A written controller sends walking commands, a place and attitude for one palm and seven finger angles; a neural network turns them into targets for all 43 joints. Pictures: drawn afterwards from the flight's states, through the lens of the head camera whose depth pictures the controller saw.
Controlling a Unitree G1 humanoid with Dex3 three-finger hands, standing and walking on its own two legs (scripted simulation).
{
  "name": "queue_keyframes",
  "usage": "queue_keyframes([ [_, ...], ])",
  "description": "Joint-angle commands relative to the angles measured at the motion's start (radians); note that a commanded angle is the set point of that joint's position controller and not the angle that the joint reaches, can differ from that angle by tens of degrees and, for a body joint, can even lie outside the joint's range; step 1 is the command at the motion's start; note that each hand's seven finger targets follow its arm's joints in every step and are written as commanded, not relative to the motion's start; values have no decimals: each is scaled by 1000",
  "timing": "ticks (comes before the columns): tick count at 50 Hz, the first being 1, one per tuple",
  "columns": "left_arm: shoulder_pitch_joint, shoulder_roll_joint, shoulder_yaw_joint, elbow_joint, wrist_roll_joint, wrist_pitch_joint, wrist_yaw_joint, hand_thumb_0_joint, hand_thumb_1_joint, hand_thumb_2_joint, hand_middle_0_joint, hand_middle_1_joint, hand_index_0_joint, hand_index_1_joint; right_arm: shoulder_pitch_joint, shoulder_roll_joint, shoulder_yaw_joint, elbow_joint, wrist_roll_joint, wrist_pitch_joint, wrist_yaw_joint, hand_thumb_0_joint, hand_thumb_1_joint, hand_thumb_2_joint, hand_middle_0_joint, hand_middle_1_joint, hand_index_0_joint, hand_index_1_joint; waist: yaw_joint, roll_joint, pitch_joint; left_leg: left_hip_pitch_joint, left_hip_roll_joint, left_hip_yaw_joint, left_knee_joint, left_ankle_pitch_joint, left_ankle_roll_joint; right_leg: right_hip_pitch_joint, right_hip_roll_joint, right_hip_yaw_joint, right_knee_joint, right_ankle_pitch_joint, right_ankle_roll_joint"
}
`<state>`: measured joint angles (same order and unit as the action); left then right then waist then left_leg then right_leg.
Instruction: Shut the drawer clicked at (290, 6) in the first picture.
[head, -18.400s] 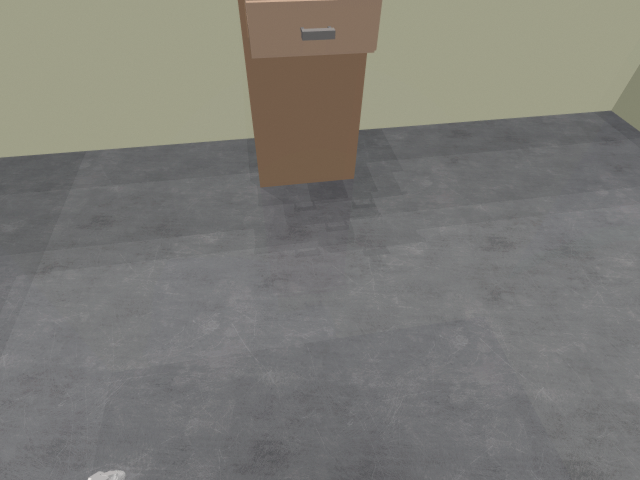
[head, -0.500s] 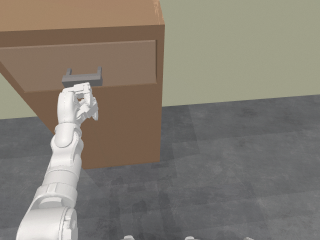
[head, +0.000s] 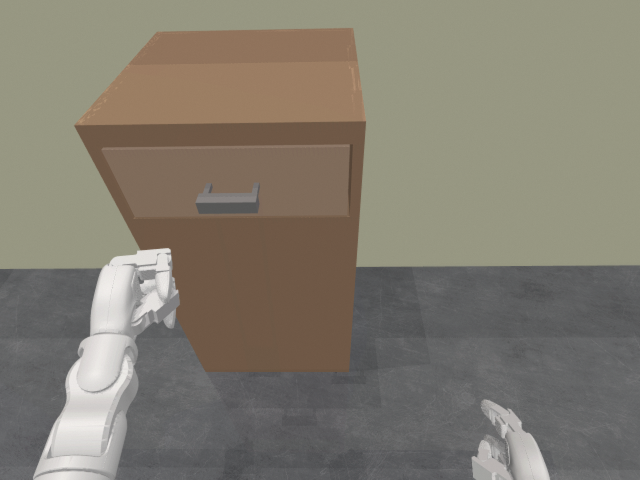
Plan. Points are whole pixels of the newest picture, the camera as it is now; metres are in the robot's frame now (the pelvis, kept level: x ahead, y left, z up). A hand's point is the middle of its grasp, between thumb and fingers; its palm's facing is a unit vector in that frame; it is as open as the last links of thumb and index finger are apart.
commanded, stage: draw the hand back to the body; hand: left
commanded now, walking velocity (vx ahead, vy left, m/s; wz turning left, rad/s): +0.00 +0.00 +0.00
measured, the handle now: (230, 195) +0.57 +0.21 +0.03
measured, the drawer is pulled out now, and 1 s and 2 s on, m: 0.00 0.00 0.00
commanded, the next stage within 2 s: step back with the hand held close in 0.70 s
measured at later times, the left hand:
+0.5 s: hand (71, 349) +0.19 +0.24 +0.16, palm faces +0.40 -0.84 -0.36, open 3.3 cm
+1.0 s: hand (53, 352) +0.19 +0.25 +0.17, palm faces +0.39 -0.82 -0.43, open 3.3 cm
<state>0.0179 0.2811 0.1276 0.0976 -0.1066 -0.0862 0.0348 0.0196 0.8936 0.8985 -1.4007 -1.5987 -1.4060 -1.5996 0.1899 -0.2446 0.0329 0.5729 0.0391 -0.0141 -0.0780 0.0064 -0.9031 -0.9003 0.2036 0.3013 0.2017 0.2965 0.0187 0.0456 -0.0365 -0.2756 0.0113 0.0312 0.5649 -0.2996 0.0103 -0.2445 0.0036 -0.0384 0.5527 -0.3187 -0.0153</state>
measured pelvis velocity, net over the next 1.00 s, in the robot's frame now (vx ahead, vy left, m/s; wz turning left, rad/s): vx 0.00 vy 0.01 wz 0.00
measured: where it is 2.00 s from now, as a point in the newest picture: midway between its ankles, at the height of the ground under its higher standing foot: outside the picture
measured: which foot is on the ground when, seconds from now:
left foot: down 0.00-1.00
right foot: down 0.00-1.00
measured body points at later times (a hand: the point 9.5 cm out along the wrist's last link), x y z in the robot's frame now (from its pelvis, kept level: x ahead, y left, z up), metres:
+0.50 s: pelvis +0.01 +0.00 +0.01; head -0.02 -0.02 +0.46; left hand +0.17 +0.28 +0.18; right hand +0.19 -0.21 -0.07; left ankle +0.00 +0.11 -0.73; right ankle -0.02 -0.11 -0.73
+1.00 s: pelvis +0.00 +0.01 +0.01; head +0.00 -0.01 +0.46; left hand +0.16 +0.29 +0.19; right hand +0.19 -0.22 -0.07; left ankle +0.00 +0.11 -0.73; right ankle -0.02 -0.11 -0.73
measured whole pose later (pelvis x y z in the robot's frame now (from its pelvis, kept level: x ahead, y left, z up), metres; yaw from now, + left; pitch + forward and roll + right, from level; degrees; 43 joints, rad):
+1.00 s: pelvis +0.00 +0.01 +0.01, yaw +0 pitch -1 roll -1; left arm 0.56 0.33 0.34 -0.48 -0.06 -0.15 0.11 0.02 0.89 0.90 -1.40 -1.60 -1.41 -1.60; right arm 0.18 -0.23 0.01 0.57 -0.01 -0.03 -0.06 0.01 -0.90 -0.90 0.21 0.30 0.20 0.30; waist 0.02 0.07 0.01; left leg -0.19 0.02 0.03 0.45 -0.24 0.02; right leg -0.12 0.01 -0.04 0.36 -0.22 0.00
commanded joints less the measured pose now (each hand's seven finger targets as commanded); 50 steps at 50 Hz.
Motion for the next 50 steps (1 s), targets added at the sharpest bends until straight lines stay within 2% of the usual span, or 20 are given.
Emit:
queue_keyframes([
  [1, -156, 173, 95, -310, 18, -42, 49, 0, 900, 900, -1400, -1600, -1400, -1600, -116, -95, -28, -137, -12, -49, -13, 0, -900, -900, 200, 300, 200, 300, 2, -28, -104, 145, -8, -11, -148, 199, 27, 90, -6, 30, -165, 236, -1],
  [5, -87, 181, 112, -414, 30, -42, 61, 0, 900, 900, -1400, -1600, -1400, -1600, -130, -94, -28, -131, -24, -65, -11, 0, -900, -900, 200, 300, 200, 300, 12, -6, -89, 204, -9, -13, -186, 234, 24, 118, 3, 23, -206, 251, -4],
  [7, -35, 166, 108, -476, 33, -44, 65, 0, 900, 900, -1400, -1600, -1400, -1600, -129, -86, -25, -132, -28, -75, -6, 0, -900, -900, 200, 300, 200, 300, 15, 30, -100, 229, -10, -15, -194, 266, 21, 144, -1, 20, -207, 280, -6],
  [12, 129, 174, 150, -549, 31, -40, 67, 0, 900, 900, -1400, -1600, -1400, -1600, -134, -85, -32, -131, -37, -80, 1, 0, -900, -900, 200, 300, 200, 300, 24, -37, -53, 223, -8, -14, -205, 285, 23, 157, 2, 16, -225, 295, 0],
  [17, 235, 187, 190, -657, 35, -54, 73, 0, 900, 900, -1400, -1600, -1400, -1600, -142, -78, -35, -130, -40, -93, 6, 0, -900, -900, 200, 300, 200, 300, 32, 25, -24, 217, -6, -19, -210, 267, 15, 153, 1, 13, -232, 261, -2],
  [21, 339, 195, 223, -721, 33, -63, 76, 0, 900, 900, -1400, -1600, -1400, -1600, -136, -75, -40, -135, -40, -114, 6, 0, -900, -900, 200, 300, 200, 300, 39, 8, -14, 212, -3, -19, -204, 272, 16, 154, 2, 13, -232, 265, -1],
  [22, 365, 206, 242, -726, 31, -66, 79, 0, 900, 900, -1400, -1600, -1400, -1600, -135, -75, -40, -135, -41, -118, 5, 0, -900, -900, 200, 300, 200, 300, 44, -18, -9, 203, -4, -22, -204, 265, 15, 153, 3, 9, -232, 259, 0],
  [26, 450, 214, 278, -775, 30, -73, 82, 0, 900, 900, -1400, -1600, -1400, -1600, -130, -71, -43, -136, -38, -136, 0, 0, -900, -900, 200, 300, 200, 300, 51, 10, 5, 196, 0, -22, -197, 266, 12, 150, 5, 12, -232, 259, -1],
  [28, 438, 180, 246, -736, 34, -71, 80, 0, 900, 900, -1400, -1600, -1400, -1600, -124, -75, -45, -124, -39, -139, -1, 0, -900, -900, 200, 300, 200, 300, 39, -33, 43, 191, 0, -21, -195, 245, 16, 117, 6, 12, -244, 232, 3],
  [30, 417, 177, 238, -738, 39, -71, 80, 0, 900, 900, -1400, -1600, -1400, -1600, -121, -80, -51, -121, -38, -146, -4, 0, -900, -900, 200, 300, 200, 300, 35, -32, 56, 198, -1, -18, -196, 230, 19, 100, 8, 14, -257, 212, 4],
  [32, 393, 182, 236, -743, 42, -72, 85, 0, 900, 900, -1400, -1600, -1400, -1600, -119, -81, -48, -119, -40, -146, -7, 0, -900, -900, 200, 300, 200, 300, 36, -11, 42, 201, -2, -25, -199, 219, 19, 108, 2, 14, -247, 195, 2],
  [34, 396, 195, 252, -748, 41, -77, 90, 0, 900, 900, -1400, -1600, -1400, -1600, -122, -78, -49, -119, -41, -152, -10, 0, -900, -900, 200, 300, 200, 300, 44, -23, 18, 205, -3, -24, -198, 212, 21, 120, -1, 16, -245, 187, 2],
  [36, 389, 196, 248, -764, 42, -77, 91, 0, 900, 900, -1400, -1600, -1400, -1600, -124, -76, -45, -117, -41, -157, -12, 0, -900, -900, 200, 300, 200, 300, 43, 17, 18, 208, -2, -26, -199, 209, 17, 124, -3, 21, -247, 185, -1],
  [40, 403, 208, 265, -769, 41, -75, 94, 0, 900, 900, -1400, -1600, -1400, -1600, -128, -76, -45, -115, -43, -164, -13, 0, -900, -900, 200, 300, 200, 300, 52, 4, 17, 206, -3, -27, -196, 233, 14, 133, 3, 22, -253, 213, -2],
  [41, 400, 199, 257, -770, 41, -77, 94, 0, 900, 900, -1400, -1600, -1400, -1600, -128, -72, -42, -115, -44, -164, -12, 0, -900, -900, 200, 300, 200, 300, 50, 30, 23, 201, -3, -26, -200, 226, 11, 138, -2, 20, -245, 206, -3],
  [42, 300, 317, 386, -853, 45, -116, 97, 0, 900, 900, -1400, -1600, -1400, -1600, -120, -101, -48, -150, -44, -132, -1, 0, -900, -900, 200, 300, 200, 300, 5, 6, 117, 99, 12, -49, -178, 160, 33, 42, -43, 110, -302, 213, 0],
  [43, 408, 249, 341, -751, 47, -118, 89, 0, 900, 900, -1400, -1600, -1400, -1600, -121, -83, -51, -130, -46, -111, -1, 0, -900, -900, 200, 300, 200, 300, 4, -36, 110, 113, 9, -53, -165, 158, 33, 25, -58, 111, -317, 201, -1],
  [44, 467, 210, 307, -738, 51, -119, 83, 0, 900, 900, -1400, -1600, -1400, -1600, -114, -87, -55, -135, -49, -94, 4, 0, -900, -900, 200, 300, 200, 300, 0, -37, 89, 116, 11, -52, -158, 178, 31, 28, -63, 108, -315, 213, -1],
  [47, 533, 196, 297, -747, 49, -131, 79, 0, 900, 900, -1400, -1600, -1400, -1600, -109, -93, -68, -149, -49, -60, 9, 0, -900, -900, 200, 300, 200, 300, -5, -17, 16, 118, 24, -48, -163, 265, 27, 64, -61, 75, -268, 297, 7],
  [50, 571, 225, 324, -779, 46, -137, 86, 0, 900, 900, -1400, -1600, -1400, -1600, -109, -93, -78, -164, -46, -36, 6, 0, -900, -900, 200, 300, 200, 300, -5, -6, -60, 122, 34, -52, -164, 369, 25, 100, -51, 48, -217, 380, 17],
])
